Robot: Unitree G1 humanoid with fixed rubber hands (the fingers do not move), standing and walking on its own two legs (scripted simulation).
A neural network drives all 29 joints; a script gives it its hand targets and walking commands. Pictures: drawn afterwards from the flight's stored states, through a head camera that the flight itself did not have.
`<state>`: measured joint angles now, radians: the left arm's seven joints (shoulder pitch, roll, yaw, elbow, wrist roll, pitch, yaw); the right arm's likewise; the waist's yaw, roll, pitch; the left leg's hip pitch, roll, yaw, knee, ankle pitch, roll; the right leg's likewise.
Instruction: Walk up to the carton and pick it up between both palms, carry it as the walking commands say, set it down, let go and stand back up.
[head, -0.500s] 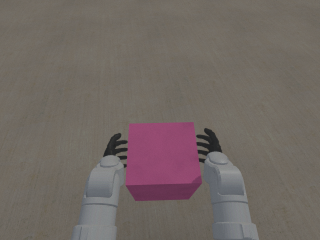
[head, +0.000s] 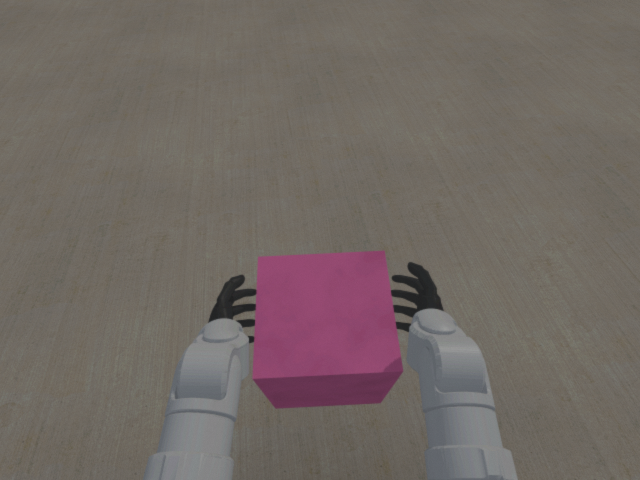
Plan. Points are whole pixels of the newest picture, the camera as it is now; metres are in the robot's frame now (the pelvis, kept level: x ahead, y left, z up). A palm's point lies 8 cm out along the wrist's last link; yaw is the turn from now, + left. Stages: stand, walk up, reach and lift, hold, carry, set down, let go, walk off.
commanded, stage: carry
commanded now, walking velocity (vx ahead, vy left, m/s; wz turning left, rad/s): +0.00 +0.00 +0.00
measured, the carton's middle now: (325, 336) +0.35 +0.00 -0.06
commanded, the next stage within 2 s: none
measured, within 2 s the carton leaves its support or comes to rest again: neither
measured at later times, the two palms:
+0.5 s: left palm (261, 209) +0.52 +0.11 +0.03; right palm (418, 199) +0.54 -0.15 +0.04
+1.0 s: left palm (279, 142) +0.70 +0.09 +0.03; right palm (413, 134) +0.72 -0.17 +0.04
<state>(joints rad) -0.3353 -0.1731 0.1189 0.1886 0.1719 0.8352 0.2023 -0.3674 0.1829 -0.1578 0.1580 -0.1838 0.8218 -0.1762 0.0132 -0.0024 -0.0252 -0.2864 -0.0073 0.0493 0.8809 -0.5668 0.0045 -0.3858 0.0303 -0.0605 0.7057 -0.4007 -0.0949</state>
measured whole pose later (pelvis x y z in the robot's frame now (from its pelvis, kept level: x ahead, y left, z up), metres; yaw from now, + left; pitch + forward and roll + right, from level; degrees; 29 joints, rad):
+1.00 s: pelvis +0.40 -0.05 +0.00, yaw +1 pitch +5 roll +0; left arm -0.33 -0.17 0.12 0.25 0.17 0.79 0.19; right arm -0.35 0.18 -0.18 0.22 -0.18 0.77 -0.16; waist 0.02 0.02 -0.06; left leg -0.26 0.02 0.06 0.78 -0.51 -0.01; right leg -0.35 0.03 -0.04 0.67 -0.39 -0.06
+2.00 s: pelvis +0.63 -0.07 +0.01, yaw +1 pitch +5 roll +1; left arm -0.32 -0.17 0.12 0.23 0.17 0.79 0.18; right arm -0.35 0.18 -0.17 0.22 -0.18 0.76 -0.16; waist 0.00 -0.03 -0.08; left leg -0.29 0.02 0.10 0.66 -0.36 0.00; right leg -0.32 0.01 -0.06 0.67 -0.40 -0.05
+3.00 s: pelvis +0.65 -0.06 +0.01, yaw +0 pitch +3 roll -1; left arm -0.32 -0.17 0.12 0.29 0.17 0.77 0.17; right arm -0.34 0.18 -0.20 0.26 -0.18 0.74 -0.15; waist 0.01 -0.01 -0.09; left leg -0.29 0.03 0.10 0.62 -0.37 0.02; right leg -0.30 0.01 -0.06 0.58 -0.33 -0.03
